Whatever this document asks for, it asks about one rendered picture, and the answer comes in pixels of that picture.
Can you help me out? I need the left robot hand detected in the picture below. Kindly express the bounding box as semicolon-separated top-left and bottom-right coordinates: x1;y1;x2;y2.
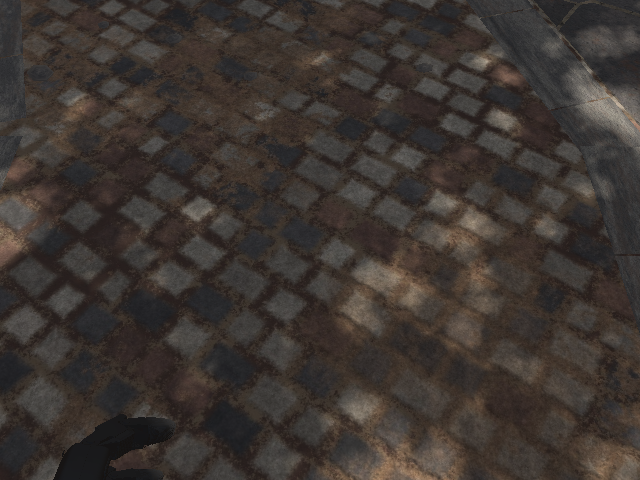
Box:
53;414;176;480

